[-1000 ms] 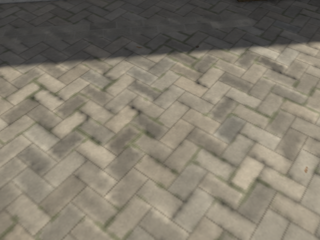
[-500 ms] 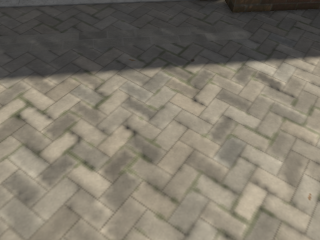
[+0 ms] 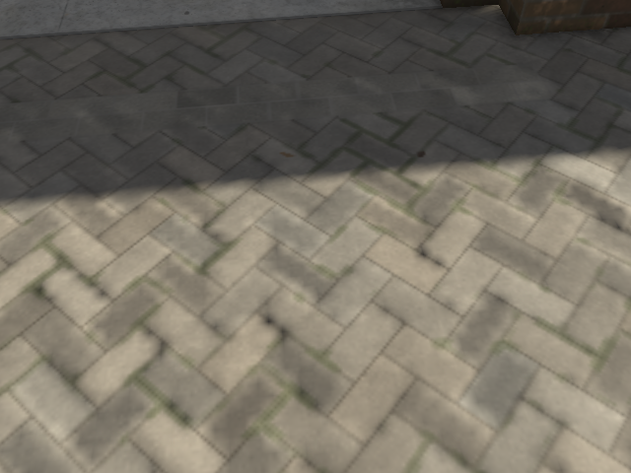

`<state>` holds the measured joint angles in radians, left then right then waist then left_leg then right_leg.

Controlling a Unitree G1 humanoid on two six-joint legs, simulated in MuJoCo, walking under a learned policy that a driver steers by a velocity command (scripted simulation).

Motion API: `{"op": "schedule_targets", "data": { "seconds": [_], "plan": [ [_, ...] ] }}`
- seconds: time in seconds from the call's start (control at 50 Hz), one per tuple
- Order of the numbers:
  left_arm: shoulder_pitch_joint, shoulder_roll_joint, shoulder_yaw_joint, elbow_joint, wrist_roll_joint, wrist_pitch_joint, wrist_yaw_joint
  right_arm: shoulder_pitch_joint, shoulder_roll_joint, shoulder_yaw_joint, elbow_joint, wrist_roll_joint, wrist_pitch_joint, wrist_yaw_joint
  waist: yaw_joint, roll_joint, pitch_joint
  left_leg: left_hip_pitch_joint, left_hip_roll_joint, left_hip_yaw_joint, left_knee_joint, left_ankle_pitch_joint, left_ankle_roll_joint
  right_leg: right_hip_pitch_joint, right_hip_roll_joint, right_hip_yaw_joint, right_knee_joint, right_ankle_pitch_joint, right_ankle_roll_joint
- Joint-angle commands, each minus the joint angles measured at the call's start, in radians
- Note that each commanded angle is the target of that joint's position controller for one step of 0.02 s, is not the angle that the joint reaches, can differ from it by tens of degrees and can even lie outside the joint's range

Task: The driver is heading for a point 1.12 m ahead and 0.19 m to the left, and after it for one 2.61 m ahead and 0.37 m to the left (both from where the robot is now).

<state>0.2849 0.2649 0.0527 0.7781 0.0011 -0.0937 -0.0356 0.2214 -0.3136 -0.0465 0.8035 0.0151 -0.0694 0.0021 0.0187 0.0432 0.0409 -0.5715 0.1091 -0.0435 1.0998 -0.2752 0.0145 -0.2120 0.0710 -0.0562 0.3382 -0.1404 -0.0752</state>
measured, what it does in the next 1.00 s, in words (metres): walks ahead: left foot, then right foot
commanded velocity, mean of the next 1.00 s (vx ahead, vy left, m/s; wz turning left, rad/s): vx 0.50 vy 0.00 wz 0.00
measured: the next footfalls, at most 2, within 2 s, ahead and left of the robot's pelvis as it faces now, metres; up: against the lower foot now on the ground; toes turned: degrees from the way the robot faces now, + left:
left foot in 0.32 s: +0.36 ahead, +0.16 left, +0.00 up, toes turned +2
right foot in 0.88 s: +0.66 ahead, -0.08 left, +0.00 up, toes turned -2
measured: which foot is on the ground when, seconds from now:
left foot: up 0.00-0.30, down 0.32-0.90, up 0.92-1.00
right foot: down 0.00-0.34, up 0.36-0.86, down 0.88-1.00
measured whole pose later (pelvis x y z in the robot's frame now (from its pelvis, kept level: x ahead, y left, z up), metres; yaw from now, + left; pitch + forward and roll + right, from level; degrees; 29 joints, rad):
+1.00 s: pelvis +0.56 +0.02 -0.01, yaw +0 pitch +1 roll +0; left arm 0.16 0.27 0.05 0.80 0.00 -0.09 -0.03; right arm 0.32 -0.30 -0.05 0.88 0.03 -0.08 0.00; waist -0.01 0.03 0.04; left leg -0.37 0.03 -0.03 1.15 -0.39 0.04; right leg -0.36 0.03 -0.06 0.48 -0.15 -0.06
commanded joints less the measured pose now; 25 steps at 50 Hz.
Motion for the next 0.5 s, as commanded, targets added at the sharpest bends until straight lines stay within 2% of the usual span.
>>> {"op": "schedule_targets", "data": {
  "seconds": [0.02, 0.12, 0.18, 0.22, 0.26, 0.28, 0.3, 0.32, 0.34, 0.36, 0.38, 0.4, 0.42, 0.44, 0.46, 0.5],
  "plan": [
    [-0.045, 0.137, 0.032, -0.050, -0.001, -0.027, 0.011, 0.026, -0.049, -0.013, -0.054, -0.012, 0.007, -0.006, -0.038, -0.094, -0.017, -0.085, 0.053, -0.026, -0.092, 0.118, -0.032, 0.021, -0.280, 0.230, -0.225, 0.158, -0.187],
    [0.024, 0.169, 0.036, -0.009, -0.012, -0.011, 0.027, -0.151, -0.018, 0.001, -0.099, -0.010, -0.013, 0.011, 0.028, -0.085, 0.017, -0.050, 0.009, 0.022, -0.424, 0.380, -0.034, 0.052, -0.234, 0.122, -0.230, 0.158, -0.136],
    [0.083, 0.186, 0.040, 0.027, -0.020, 0.002, 0.029, -0.236, -0.024, 0.003, -0.132, -0.001, -0.020, 0.026, 0.061, -0.089, 0.032, -0.059, -0.012, 0.026, -0.516, 0.382, -0.022, 0.140, -0.273, 0.133, -0.199, 0.140, -0.133],
    [0.097, 0.192, 0.043, 0.044, -0.023, 0.015, 0.033, -0.264, -0.037, 0.000, -0.152, 0.001, -0.024, 0.037, 0.057, -0.096, 0.036, -0.078, -0.021, 0.016, -0.559, 0.322, 0.002, 0.219, -0.310, 0.147, -0.158, 0.170, -0.122],
    [0.090, 0.202, 0.048, 0.054, -0.024, 0.027, 0.039, -0.243, -0.056, -0.006, -0.155, 0.000, -0.028, 0.045, 0.032, -0.111, 0.017, -0.036, -0.036, 0.023, -0.586, 0.242, 0.028, 0.274, -0.333, 0.156, -0.106, 0.250, -0.103],
    [0.075, 0.210, 0.050, 0.054, -0.024, 0.032, 0.041, -0.199, -0.072, -0.014, -0.146, -0.001, -0.029, 0.045, 0.004, -0.123, -0.011, 0.037, -0.058, 0.044, -0.597, 0.205, 0.044, 0.286, -0.328, 0.149, -0.052, 0.368, -0.090],
    [0.054, 0.208, 0.048, 0.053, -0.022, 0.039, 0.043, -0.092, -0.099, -0.030, -0.116, -0.003, -0.030, 0.041, -0.059, -0.119, -0.076, 0.189, -0.092, 0.078, -0.624, 0.206, 0.069, 0.271, -0.291, 0.115, 0.078, 0.520, -0.069],
    [0.059, 0.174, 0.033, 0.046, -0.012, 0.041, 0.046, 0.072, -0.151, -0.055, -0.070, -0.006, -0.028, 0.031, -0.126, -0.092, -0.196, 0.444, -0.066, 0.056, -0.597, 0.236, 0.105, 0.170, -0.236, 0.073, 0.289, 0.504, -0.036],
    [0.150, 0.082, 0.001, 0.012, 0.001, 0.028, 0.042, 0.201, -0.256, -0.079, -0.054, -0.029, -0.025, 0.022, -0.118, 0.099, -0.366, 0.845, 0.189, -0.316, -0.584, 0.191, 0.234, -0.183, -0.117, 0.023, 0.677, 0.155, 0.028],
    [0.179, 0.054, -0.010, 0.028, -0.009, 0.006, 0.036, 0.233, -0.221, -0.071, -0.039, -0.012, -0.019, 0.027, -0.115, 0.254, -0.455, 0.979, 0.290, -0.684, -0.757, 0.019, 0.329, -0.422, -0.004, 0.116, 0.895, -0.427, 0.056],
    [0.100, 0.158, 0.015, 0.015, -0.034, -0.010, 0.028, 0.184, -0.154, -0.048, -0.049, -0.004, -0.018, 0.028, -0.130, 0.150, -0.326, 0.896, 0.263, -0.610, -0.793, -0.091, 0.282, -0.535, -0.069, 0.184, 0.981, -0.413, 0.041],
    [0.017, 0.168, 0.017, -0.010, -0.046, -0.018, 0.025, 0.119, -0.125, -0.039, -0.061, -0.007, -0.017, 0.025, -0.112, 0.089, -0.209, 0.760, 0.227, -0.471, -0.808, -0.070, 0.245, -0.559, -0.120, 0.153, 0.962, -0.328, 0.028],
    [-0.025, 0.158, 0.016, -0.018, -0.033, -0.018, 0.029, 0.055, -0.103, -0.032, -0.067, -0.014, -0.017, 0.026, -0.081, 0.021, -0.123, 0.613, 0.186, -0.369, -0.840, 0.014, 0.228, -0.530, -0.163, 0.128, 0.896, -0.245, 0.032],
    [-0.027, 0.153, 0.022, -0.015, -0.019, -0.008, 0.032, 0.015, -0.071, -0.023, -0.073, -0.022, -0.022, 0.028, -0.049, 0.025, -0.085, 0.518, 0.150, -0.300, -0.871, 0.091, 0.214, -0.477, -0.196, 0.133, 0.832, -0.187, 0.035],
    [-0.002, 0.137, 0.021, -0.007, -0.016, 0.003, 0.032, -0.004, -0.066, -0.021, -0.074, -0.027, -0.026, 0.030, -0.024, 0.046, -0.077, 0.457, 0.132, -0.262, -0.900, 0.137, 0.213, -0.421, -0.209, 0.134, 0.809, -0.151, 0.042],
    [0.021, 0.105, 0.016, 0.005, -0.012, 0.023, 0.036, 0.000, -0.075, -0.026, -0.061, -0.020, -0.038, 0.030, -0.004, 0.041, -0.070, 0.404, 0.117, -0.195, -0.943, 0.220, 0.229, -0.391, -0.215, 0.123, 0.765, -0.113, 0.061]
  ]
}}
Velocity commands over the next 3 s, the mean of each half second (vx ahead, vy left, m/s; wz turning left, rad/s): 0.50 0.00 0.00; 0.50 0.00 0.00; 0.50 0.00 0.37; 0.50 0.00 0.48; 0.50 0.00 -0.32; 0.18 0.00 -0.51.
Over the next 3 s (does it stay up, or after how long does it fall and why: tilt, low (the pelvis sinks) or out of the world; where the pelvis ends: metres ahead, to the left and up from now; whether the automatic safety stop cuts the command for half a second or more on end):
stays up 1.50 0.26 -0.01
